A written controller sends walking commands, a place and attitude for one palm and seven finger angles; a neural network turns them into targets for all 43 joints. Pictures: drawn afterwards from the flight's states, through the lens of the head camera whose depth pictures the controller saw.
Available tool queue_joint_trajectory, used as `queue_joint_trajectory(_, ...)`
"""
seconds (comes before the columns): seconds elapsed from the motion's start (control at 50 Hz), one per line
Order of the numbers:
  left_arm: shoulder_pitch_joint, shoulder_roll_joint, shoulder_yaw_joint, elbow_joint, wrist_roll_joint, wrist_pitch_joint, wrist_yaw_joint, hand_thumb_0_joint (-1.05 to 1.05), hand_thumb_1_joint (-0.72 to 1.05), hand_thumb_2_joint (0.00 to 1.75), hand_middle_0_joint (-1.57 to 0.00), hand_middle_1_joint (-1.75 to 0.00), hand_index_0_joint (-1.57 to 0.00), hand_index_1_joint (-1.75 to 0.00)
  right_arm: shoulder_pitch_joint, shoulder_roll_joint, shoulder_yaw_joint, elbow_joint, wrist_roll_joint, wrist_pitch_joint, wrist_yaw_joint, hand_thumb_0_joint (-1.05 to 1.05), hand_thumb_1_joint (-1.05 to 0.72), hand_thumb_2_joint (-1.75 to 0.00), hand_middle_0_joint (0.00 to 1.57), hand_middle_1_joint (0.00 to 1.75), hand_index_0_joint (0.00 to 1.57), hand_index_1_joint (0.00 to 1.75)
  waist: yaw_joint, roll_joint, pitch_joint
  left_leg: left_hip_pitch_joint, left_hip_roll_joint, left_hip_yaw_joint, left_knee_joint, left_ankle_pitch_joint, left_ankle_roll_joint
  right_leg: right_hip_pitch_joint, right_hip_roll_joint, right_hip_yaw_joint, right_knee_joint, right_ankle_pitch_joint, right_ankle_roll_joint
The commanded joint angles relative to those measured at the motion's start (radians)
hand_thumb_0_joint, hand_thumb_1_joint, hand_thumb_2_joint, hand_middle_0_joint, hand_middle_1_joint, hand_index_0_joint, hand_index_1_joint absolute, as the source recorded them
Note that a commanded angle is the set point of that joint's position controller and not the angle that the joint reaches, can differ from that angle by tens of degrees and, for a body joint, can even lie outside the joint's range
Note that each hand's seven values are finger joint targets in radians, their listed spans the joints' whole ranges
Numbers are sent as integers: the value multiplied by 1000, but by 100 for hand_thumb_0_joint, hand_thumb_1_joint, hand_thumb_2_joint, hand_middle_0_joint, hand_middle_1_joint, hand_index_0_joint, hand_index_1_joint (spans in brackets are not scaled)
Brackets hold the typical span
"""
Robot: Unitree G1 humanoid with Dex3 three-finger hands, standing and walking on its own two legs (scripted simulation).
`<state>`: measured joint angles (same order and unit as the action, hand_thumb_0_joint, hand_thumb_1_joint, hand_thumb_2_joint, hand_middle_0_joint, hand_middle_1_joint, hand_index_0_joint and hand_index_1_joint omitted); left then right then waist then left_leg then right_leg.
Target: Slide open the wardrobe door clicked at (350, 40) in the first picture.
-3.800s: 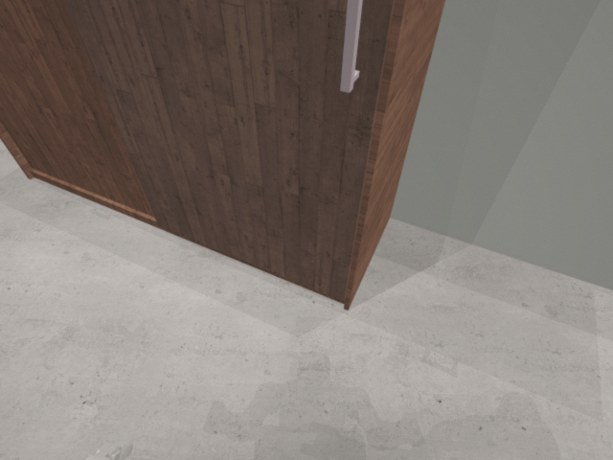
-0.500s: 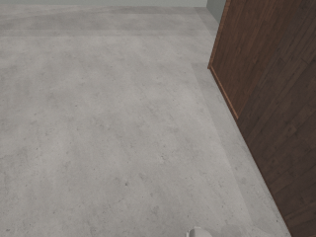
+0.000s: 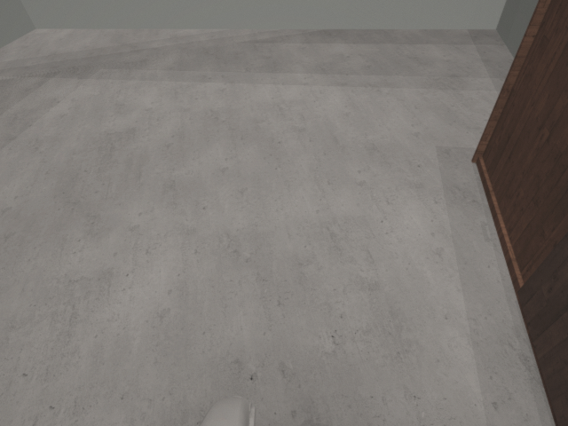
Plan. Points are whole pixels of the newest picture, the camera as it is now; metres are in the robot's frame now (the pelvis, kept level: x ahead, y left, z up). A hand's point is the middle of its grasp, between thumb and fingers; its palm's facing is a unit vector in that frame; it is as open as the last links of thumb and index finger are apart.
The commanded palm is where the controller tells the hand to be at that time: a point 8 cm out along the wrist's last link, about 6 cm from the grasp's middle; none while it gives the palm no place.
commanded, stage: walk to a spot facing it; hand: right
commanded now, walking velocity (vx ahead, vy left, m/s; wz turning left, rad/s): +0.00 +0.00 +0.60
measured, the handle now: out of the picture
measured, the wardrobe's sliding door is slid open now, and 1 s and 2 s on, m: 0.00 0.00 0.00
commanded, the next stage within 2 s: none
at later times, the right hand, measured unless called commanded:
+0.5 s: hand (375, 363) +0.28 -0.14 -0.18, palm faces -0.22 +0.95 -0.22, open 7.3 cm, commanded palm none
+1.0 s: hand (397, 308) +0.39 -0.20 -0.18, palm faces -0.48 +0.85 -0.21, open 7.4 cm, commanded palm none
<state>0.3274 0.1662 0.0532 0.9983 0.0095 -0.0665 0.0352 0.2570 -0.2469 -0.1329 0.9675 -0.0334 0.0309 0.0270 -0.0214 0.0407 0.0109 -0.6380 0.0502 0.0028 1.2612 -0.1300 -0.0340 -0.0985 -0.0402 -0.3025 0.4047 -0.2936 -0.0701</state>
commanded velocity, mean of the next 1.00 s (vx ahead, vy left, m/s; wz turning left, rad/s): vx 0.00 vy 0.00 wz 0.60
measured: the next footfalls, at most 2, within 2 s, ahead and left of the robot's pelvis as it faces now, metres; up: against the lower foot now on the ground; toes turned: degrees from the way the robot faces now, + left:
left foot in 0.34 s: +0.19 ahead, +0.09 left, +0.00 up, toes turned +19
right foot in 0.82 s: +0.32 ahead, -0.11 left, +0.00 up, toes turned +26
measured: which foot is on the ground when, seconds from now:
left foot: up 0.00-0.32, down 0.34-0.82, up 0.84-1.00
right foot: down 0.00-0.34, up 0.36-0.80, down 0.82-1.00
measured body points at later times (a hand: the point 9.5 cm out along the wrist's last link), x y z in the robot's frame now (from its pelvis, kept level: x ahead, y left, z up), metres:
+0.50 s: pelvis +0.14 +0.02 -0.02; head +0.18 +0.03 +0.43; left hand +0.11 +0.25 -0.17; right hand +0.29 -0.19 -0.16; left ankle +0.15 +0.07 -0.74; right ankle +0.13 -0.14 -0.65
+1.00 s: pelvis +0.22 -0.05 +0.00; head +0.27 -0.06 +0.44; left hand +0.18 +0.22 -0.12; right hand +0.41 -0.24 -0.16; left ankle +0.09 +0.05 -0.64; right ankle +0.28 -0.13 -0.74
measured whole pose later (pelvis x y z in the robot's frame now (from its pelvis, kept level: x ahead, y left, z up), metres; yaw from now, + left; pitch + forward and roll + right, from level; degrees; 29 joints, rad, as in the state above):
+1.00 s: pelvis +0.22 -0.05 +0.00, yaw +36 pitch +0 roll +2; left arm 0.15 0.17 0.02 0.85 0.02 0.02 0.02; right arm 0.24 -0.28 -0.12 0.90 -0.02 0.07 0.02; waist -0.04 0.06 0.07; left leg -0.50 -0.02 -0.04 1.22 -0.42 -0.07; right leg -0.25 -0.09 -0.15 0.51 -0.27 -0.01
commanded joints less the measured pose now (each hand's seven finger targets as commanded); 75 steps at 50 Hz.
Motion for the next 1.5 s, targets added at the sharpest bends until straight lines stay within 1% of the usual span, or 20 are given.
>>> queue_joint_trajectory(0.0, 76, 86, 1, -23, 1, -20, 9, 0, 90, 90, -20, -30, -20, -30, 23, 33, 18, -47, 0, 10, 4, 0, -90, -90, 20, 30, 20, 30, -7, -147, 91, -111, 15, 11, -32, 21, -10, 24, -271, 110, -139, 642, 142)
queue_joint_trajectory(0.16, 163, 110, 5, 22, 17, 15, 14, 0, 90, 90, -20, -30, -20, -30, -165, 43, 42, -111, 5, 9, 2, 0, -90, -90, 20, 30, 20, 30, 51, -146, 114, -44, -15, 143, -364, -98, 25, 164, -293, 30, -42, 910, 46)
queue_joint_trajectory(0.26, 129, 168, 32, 2, 11, 31, 2, 0, 90, 90, -20, -30, -20, -30, -50, 4, 35, -106, 1, -21, -11, 0, -90, -90, 20, 30, 20, 30, -13, -200, -30, 194, -100, 202, -560, -179, 79, 225, -318, -21, 241, 1218, 20)
queue_joint_trajectory(0.3, 75, 172, 32, -43, -9, 37, -15, 0, 90, 90, -20, -30, -20, -30, 163, -87, 14, -52, -5, -52, -20, 0, -90, -90, 20, 30, 20, 30, -125, -107, -169, 625, 16, 45, -780, 133, 154, -53, -275, -28, 688, 846, 79)
queue_joint_trajectory(0.32, 64, 94, 21, -97, -18, 35, -17, 0, 90, 90, -20, -30, -20, -30, 226, -185, -1, -38, 9, -66, -35, 0, -90, -90, 20, 30, 20, 30, -111, 129, -261, 908, 323, -476, -771, 806, 315, -449, -50, 18, 984, -262, 156)
queue_joint_trajectory(0.34, -10, 101, 23, -126, -11, 42, -1, 0, 90, 90, -20, -30, -20, -30, 198, -213, -5, -38, 32, -50, -51, 0, -90, -90, 20, 30, 20, 30, -107, 80, -264, 873, 374, -471, -788, 917, 386, -495, -43, 210, 1064, -359, 145)
queue_joint_trajectory(0.48, -9, 63, 21, -98, 14, 106, -7, 0, 90, 90, -20, -30, -20, -30, -64, -95, 29, -101, 15, -54, -56, 0, -90, -90, 20, 30, 20, 30, 70, -25, 15, 308, 148, -189, -931, 414, 220, -376, -103, 290, 781, -76, 170)
queue_joint_trajectory(0.7, -247, 113, 12, -214, -2, 73, -4, 0, 90, 90, -20, -30, -20, -30, 11, -155, 0, -135, 8, -25, -46, 0, -90, -90, 20, 30, 20, 30, -22, 143, -115, 554, 100, -341, -766, 603, 214, -336, -8, 269, 323, -103, 169)
queue_joint_trajectory(0.76, -169, 142, 21, -199, -8, 70, 2, 0, 90, 90, -20, -30, -20, -30, -47, -161, 2, -152, 17, -13, -46, 0, -90, -90, 20, 30, 20, 30, 32, 128, -118, 431, 68, -367, -697, 490, 148, -120, 6, 274, 59, 52, 146)
queue_joint_trajectory(0.78, -118, 180, 31, -185, -4, 64, 3, 0, 90, 90, -20, -30, -20, -30, -53, -125, 11, -163, 24, -11, -45, 0, -90, -90, 20, 30, 20, 30, 51, 16, -143, 301, -2, -313, -617, 288, 98, 50, -80, 331, -45, 183, 121)
queue_joint_trajectory(0.8, -89, 274, 45, -192, 10, 57, 1, 0, 90, 90, -20, -30, -20, -30, -20, -68, 22, -186, 34, -9, -36, 0, -90, -90, 20, 30, 20, 30, 52, -268, -159, 73, -133, -176, -421, -263, 32, 199, -353, 570, -74, 437, 32)
queue_joint_trajectory(0.82, -96, 301, 44, -203, 10, 67, -2, 0, 90, 90, -20, -30, -20, -30, 8, -80, 19, -180, 19, -10, -35, 0, -90, -90, 20, 30, 20, 30, 42, -318, -121, 54, -111, -87, -182, -505, -4, 105, -480, 626, -62, 560, -55)
queue_joint_trajectory(0.88, -235, 187, 10, -244, 13, 62, 2, 0, 90, 90, -20, -30, -20, -30, 19, -123, -4, -139, 3, 11, -16, 0, -90, -90, 20, 30, 20, 30, -10, -244, 11, 85, -51, -78, 2, -345, -24, -135, -323, 429, -107, 339, -15)
queue_joint_trajectory(0.96, -160, 184, 18, -213, 13, 54, 1, 0, 90, 90, -20, -30, -20, -30, 17, -75, 9, -139, 11, 22, 1, 0, -90, -90, 20, 30, 20, 30, 7, -240, -38, 55, -33, -29, 3, -250, -45, -20, -265, 283, -84, 361, -11)
queue_joint_trajectory(1.18, -21, 238, 63, -126, 21, 64, -17, 0, 90, 90, -20, -30, -20, -30, -137, -20, 38, -175, 13, 8, 6, 0, -90, -90, 20, 30, 20, 30, 84, -293, -59, 216, -22, 111, -492, -322, -21, 43, -347, 159, 20, 511, -33)
queue_joint_trajectory(1.24, -42, 237, 65, -129, 14, 67, -23, 0, 90, 90, -20, -30, -20, -30, -29, -58, 28, -146, 14, -10, -3, 0, -90, -90, 20, 30, 20, 30, 12, -217, -108, 464, -23, 110, -797, -65, 18, -64, -325, 75, 203, 421, 59)
queue_joint_trajectory(1.28, -68, 104, 26, -193, 10, 79, -34, 0, 90, 90, -20, -30, -20, -30, 86, -268, -8, -110, 5, -31, -32, 0, -90, -90, 20, 30, 20, 30, -45, 288, -128, 690, 361, -413, -913, 473, 173, -514, -114, 78, 636, -326, 174)
queue_joint_trajectory(1.3, -103, 140, 28, -201, 7, 96, -18, 0, 90, 90, -20, -30, -20, -30, 93, -264, -9, -110, 20, -20, -44, 0, -90, -90, 20, 30, 20, 30, -60, 209, -129, 627, 378, -360, -895, 484, 239, -513, -117, 230, 732, -343, 156)
queue_joint_trajectory(1.42, -68, 148, 32, -132, 18, 103, -17, 0, 90, 90, -20, -30, -20, -30, -80, -137, 23, -141, 25, -33, -45, 0, -90, -90, 20, 30, 20, 30, 34, 101, -49, 550, 166, -177, -883, 471, 180, -483, -105, 265, 715, -66, 189)
queue_joint_trajectory(1.48, -96, 153, 32, -138, 21, 102, -22, 0, 90, 90, -20, -30, -20, -30, -38, -142, 22, -122, 24, -39, -40, 0, -90, -90, 20, 30, 20, 30, 11, 89, -56, 568, 157, -234, -926, 256, 193, -487, -94, 260, 669, -46, 197)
